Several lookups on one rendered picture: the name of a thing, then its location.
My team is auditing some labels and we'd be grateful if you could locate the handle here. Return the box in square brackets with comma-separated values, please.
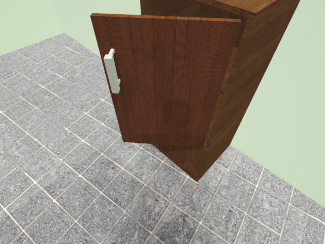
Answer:
[104, 49, 121, 94]

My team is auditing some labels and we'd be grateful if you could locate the cupboard door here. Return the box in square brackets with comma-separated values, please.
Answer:
[90, 13, 241, 147]

